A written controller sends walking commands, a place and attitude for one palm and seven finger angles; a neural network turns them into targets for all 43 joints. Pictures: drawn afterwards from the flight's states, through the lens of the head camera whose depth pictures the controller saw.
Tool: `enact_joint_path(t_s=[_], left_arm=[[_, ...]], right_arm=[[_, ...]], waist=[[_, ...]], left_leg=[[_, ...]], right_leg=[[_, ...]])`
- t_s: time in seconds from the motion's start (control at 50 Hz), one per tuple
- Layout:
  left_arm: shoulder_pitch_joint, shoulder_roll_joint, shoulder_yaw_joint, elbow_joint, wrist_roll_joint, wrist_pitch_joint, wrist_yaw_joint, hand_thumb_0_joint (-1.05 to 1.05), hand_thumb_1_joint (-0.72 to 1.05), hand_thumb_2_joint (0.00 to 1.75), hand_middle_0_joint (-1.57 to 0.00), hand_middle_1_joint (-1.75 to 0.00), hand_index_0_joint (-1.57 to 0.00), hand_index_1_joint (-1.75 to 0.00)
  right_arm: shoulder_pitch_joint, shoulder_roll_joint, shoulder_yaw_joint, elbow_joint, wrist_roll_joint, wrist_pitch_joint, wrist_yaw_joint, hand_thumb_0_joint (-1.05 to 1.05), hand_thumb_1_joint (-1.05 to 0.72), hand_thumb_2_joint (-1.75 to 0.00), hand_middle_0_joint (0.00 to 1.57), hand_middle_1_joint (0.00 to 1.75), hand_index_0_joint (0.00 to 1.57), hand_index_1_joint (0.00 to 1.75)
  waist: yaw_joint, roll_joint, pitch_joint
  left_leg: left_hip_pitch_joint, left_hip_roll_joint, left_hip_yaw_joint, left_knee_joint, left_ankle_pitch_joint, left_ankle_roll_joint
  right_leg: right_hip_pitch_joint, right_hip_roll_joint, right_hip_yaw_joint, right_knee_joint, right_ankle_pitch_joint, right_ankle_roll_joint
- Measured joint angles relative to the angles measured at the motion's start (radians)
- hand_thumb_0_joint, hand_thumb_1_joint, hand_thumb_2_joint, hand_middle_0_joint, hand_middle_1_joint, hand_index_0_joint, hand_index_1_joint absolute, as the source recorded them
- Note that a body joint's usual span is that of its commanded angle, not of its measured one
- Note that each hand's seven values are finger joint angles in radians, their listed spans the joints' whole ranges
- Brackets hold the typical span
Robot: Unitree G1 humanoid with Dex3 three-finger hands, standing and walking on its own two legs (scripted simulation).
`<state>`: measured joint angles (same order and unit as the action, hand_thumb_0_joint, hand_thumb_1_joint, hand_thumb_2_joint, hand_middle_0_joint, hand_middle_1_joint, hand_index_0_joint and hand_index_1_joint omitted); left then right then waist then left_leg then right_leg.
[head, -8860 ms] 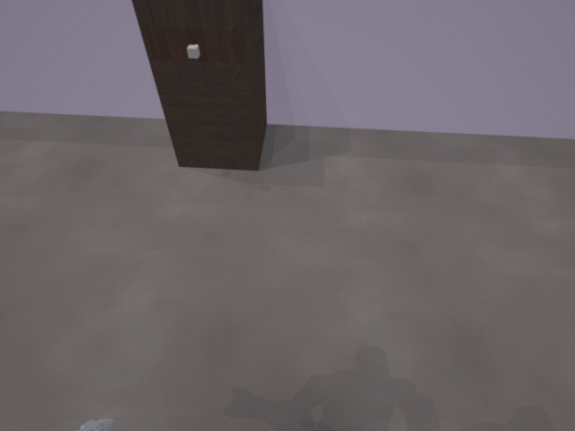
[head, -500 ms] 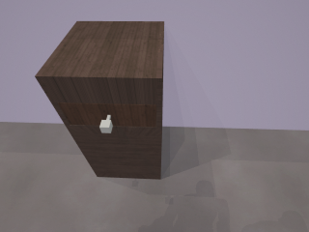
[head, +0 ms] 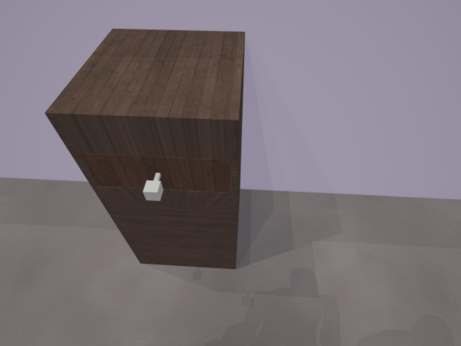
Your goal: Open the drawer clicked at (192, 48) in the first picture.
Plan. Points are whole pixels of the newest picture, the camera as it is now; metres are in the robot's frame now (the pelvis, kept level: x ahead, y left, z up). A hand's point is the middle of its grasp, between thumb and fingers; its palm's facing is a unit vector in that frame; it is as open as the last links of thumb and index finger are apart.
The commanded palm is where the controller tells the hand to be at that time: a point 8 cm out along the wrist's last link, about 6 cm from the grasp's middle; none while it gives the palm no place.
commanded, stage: raise the hand with hooked fingers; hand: left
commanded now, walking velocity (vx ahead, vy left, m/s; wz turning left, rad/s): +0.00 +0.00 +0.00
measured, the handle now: (155, 185) +0.51 +0.24 -0.12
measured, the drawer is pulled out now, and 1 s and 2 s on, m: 0.00 0.00 0.00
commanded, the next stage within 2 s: move the hooked fingers above the handle in 1.88 s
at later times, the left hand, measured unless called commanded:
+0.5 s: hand out of the picture +0.13 +0.21 -0.07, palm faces +0.01 -0.10 -0.99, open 9.1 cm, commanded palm +0.14 +0.22 +0.00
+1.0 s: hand (89, 291) +0.20 +0.25 +0.01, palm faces +0.06 -0.10 -0.99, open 12.1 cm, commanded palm +0.18 +0.25 +0.07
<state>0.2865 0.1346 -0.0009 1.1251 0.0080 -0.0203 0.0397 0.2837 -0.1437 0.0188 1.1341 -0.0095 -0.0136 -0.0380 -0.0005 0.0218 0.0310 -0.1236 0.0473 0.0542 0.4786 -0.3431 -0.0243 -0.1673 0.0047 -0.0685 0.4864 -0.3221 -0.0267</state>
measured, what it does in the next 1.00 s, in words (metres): shifts its weight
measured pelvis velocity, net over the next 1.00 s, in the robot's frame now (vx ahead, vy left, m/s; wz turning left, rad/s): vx -0.06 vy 0.02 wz -0.01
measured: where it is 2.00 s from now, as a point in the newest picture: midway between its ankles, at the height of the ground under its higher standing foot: outside the picture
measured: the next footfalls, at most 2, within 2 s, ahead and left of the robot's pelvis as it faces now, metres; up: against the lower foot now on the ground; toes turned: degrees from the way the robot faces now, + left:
none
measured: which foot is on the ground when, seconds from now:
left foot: down 0.00-1.00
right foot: down 0.00-1.00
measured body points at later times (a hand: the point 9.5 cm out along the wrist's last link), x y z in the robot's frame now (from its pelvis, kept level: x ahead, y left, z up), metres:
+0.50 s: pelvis -0.07 -0.01 -0.05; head -0.03 -0.02 +0.40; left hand +0.12 +0.22 -0.01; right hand +0.20 -0.22 -0.11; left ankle -0.07 +0.13 -0.74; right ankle -0.04 -0.10 -0.74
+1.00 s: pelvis -0.06 +0.02 -0.02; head -0.03 +0.00 +0.43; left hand +0.19 +0.25 +0.06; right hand +0.10 -0.23 -0.13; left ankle -0.07 +0.13 -0.74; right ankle -0.04 -0.10 -0.74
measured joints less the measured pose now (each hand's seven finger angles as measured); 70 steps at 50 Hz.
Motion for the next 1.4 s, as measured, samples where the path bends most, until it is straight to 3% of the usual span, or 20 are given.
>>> enact_joint_path(t_s=[0.02,0.06,0.1,0.14,0.22,0.26,0.34,0.4,0.44,0.52,0.68,0.78,0.88,1.04,1.2,1.4], left_arm=[[0.043,0.01,-0.026,-0.148,0.035,0.061,0.009,0.01,0.93,0.9,-0.2,-0.3,-0.2,-0.3],[0.145,0.052,-0.06,-0.482,0.097,0.088,0.056,0.03,0.94,0.89,-0.2,-0.31,-0.21,-0.31],[0.167,0.087,-0.079,-0.712,0.172,0.098,0.12,0.03,0.93,0.89,-0.2,-0.32,-0.21,-0.32],[0.139,0.116,-0.085,-0.865,0.313,0.09,0.168,0.03,0.91,0.88,-0.2,-0.33,-0.21,-0.33],[0.044,0.153,-0.071,-0.999,0.668,0.05,0.279,0.02,0.83,0.85,-0.2,-0.37,-0.21,-0.37],[0.025,0.149,-0.071,-1.03,0.815,0.022,0.317,0.01,0.79,0.83,-0.2,-0.4,-0.21,-0.39],[0.064,0.137,-0.101,-1.086,1.019,-0.045,0.367,0.0,0.69,0.8,-0.21,-0.45,-0.22,-0.45],[0.095,0.144,-0.125,-1.086,1.118,-0.054,0.419,0.0,0.61,0.77,-0.22,-0.49,-0.23,-0.49],[0.095,0.15,-0.131,-1.071,1.136,-0.037,0.447,0.0,0.56,0.75,-0.23,-0.52,-0.24,-0.52],[0.026,0.176,-0.116,-1.036,1.114,-0.002,0.467,0.0,0.46,0.71,-0.25,-0.58,-0.26,-0.58],[-0.14,0.191,-0.107,-1.013,1.035,0.083,0.35,0.0,0.27,0.63,-0.26,-0.7,-0.27,-0.7],[-0.134,0.197,-0.098,-1.032,1.023,0.065,0.275,0.0,0.16,0.58,-0.27,-0.78,-0.28,-0.78],[-0.105,0.214,-0.078,-1.061,1.024,0.018,0.28,0.0,0.04,0.53,-0.28,-0.85,-0.28,-0.85],[-0.148,0.235,-0.066,-1.06,1.011,0.036,0.302,0.0,-0.14,0.45,-0.29,-0.97,-0.3,-0.97],[-0.231,0.25,-0.086,-1.069,0.993,0.073,0.215,-0.01,-0.32,0.37,-0.3,-1.09,-0.31,-1.09],[-0.336,0.291,-0.081,-1.045,0.974,0.062,0.102,-0.01,-0.46,0.31,-0.31,-1.19,-0.32,-1.18]], right_arm=[[0.012,-0.01,0.006,-0.037,0.011,-0.007,-0.008,0.01,-0.92,-0.9,0.2,0.3,0.2,0.3],[0.054,-0.034,-0.008,-0.121,0.034,-0.101,-0.04,0.02,-0.93,-0.9,0.2,0.3,0.2,0.3],[0.053,-0.06,-0.031,-0.19,0.049,-0.18,-0.057,0.02,-0.93,-0.9,0.2,0.3,0.2,0.3],[0.018,-0.094,-0.043,-0.259,0.026,-0.206,-0.054,0.02,-0.93,-0.9,0.2,0.3,0.2,0.3],[-0.093,-0.134,-0.069,-0.405,-0.024,-0.144,-0.002,0.02,-0.92,-0.9,0.2,0.3,0.19,0.3],[-0.152,-0.138,-0.08,-0.471,-0.034,-0.089,0.033,0.01,-0.92,-0.9,0.2,0.3,0.19,0.3],[-0.224,-0.143,-0.083,-0.585,-0.036,-0.003,0.078,0.01,-0.92,-0.9,0.19,0.3,0.19,0.3],[-0.252,-0.139,-0.082,-0.638,-0.042,0.044,0.083,0.01,-0.91,-0.9,0.19,0.3,0.19,0.3],[-0.261,-0.128,-0.08,-0.652,-0.046,0.064,0.075,0.01,-0.91,-0.9,0.19,0.3,0.19,0.3],[-0.268,-0.087,-0.055,-0.631,-0.055,0.079,0.046,0.01,-0.91,-0.9,0.19,0.3,0.19,0.3],[-0.199,-0.018,0.021,-0.556,-0.044,0.103,0.021,0.01,-0.91,-0.9,0.2,0.3,0.2,0.3],[-0.131,-0.034,0.025,-0.54,-0.036,0.112,0.019,0.01,-0.9,-0.9,0.2,0.3,0.2,0.3],[-0.095,-0.08,-0.015,-0.527,-0.038,0.11,0.018,0.01,-0.9,-0.9,0.2,0.3,0.2,0.3],[-0.122,-0.128,-0.064,-0.51,-0.031,0.104,0.016,0.01,-0.91,-0.9,0.2,0.3,0.2,0.3],[-0.181,-0.107,-0.045,-0.528,-0.015,0.109,0.017,0.01,-0.91,-0.9,0.19,0.3,0.19,0.3],[-0.203,-0.074,-0.002,-0.528,-0.006,0.121,0.017,0.01,-0.91,-0.9,0.2,0.3,0.2,0.3]], waist=[[0.015,0.001,0.007],[0.042,0.003,-0.005],[0.027,0.009,-0.019],[0.014,0.023,-0.052],[0.012,0.022,-0.134],[0.024,0.008,-0.155],[0.057,-0.031,-0.165],[0.086,-0.046,-0.153],[0.099,-0.044,-0.146],[0.106,-0.025,-0.129],[0.069,0.025,-0.094],[0.05,0.029,-0.08],[0.044,0.028,-0.066],[0.052,0.03,-0.062],[0.069,0.04,-0.059],[0.093,0.051,-0.043]], left_leg=[[-0.01,0.003,0.006,0.021,-0.003,0.011],[-0.01,-0.004,0.015,-0.004,-0.011,0.005],[-0.048,-0.026,0.007,0.009,-0.006,0.001],[-0.123,-0.035,0.0,0.057,-0.006,0.01],[-0.272,-0.031,0.019,0.157,-0.028,0.01],[-0.327,-0.024,0.036,0.2,-0.039,0.007],[-0.414,-0.019,0.048,0.278,-0.056,0.006],[-0.463,-0.019,0.036,0.333,-0.069,0.006],[-0.49,-0.021,0.019,0.368,-0.076,0.006],[-0.516,-0.024,-0.02,0.417,-0.087,0.005],[-0.422,-0.024,-0.033,0.343,-0.051,0.009],[-0.346,-0.028,-0.007,0.249,-0.016,0.02],[-0.313,-0.033,0.004,0.21,-0.005,0.029],[-0.285,-0.044,0.004,0.187,-0.004,0.04],[-0.21,-0.05,0.003,0.118,0.017,0.042],[-0.137,-0.048,-0.012,0.034,0.046,0.036]], right_leg=[[-0.009,0.004,0.009,0.005,0.003,0.0],[-0.05,0.001,0.033,0.045,-0.005,-0.002],[-0.095,-0.022,0.028,0.091,-0.024,0.003],[-0.163,-0.033,0.023,0.13,-0.03,0.004],[-0.322,-0.032,0.046,0.227,-0.038,-0.001],[-0.386,-0.024,0.064,0.271,-0.041,-0.004],[-0.48,-0.021,0.079,0.35,-0.054,-0.01],[-0.521,-0.025,0.068,0.399,-0.068,-0.014],[-0.536,-0.029,0.052,0.423,-0.076,-0.015],[-0.536,-0.036,0.015,0.447,-0.086,-0.016],[-0.424,-0.034,0.001,0.346,-0.04,-0.006],[-0.36,-0.032,0.025,0.261,-0.001,0.004],[-0.33,-0.035,0.036,0.222,0.014,0.014],[-0.298,-0.045,0.037,0.195,0.017,0.025],[-0.224,-0.047,0.035,0.131,0.034,0.03],[-0.146,-0.043,0.018,0.048,0.057,0.026]])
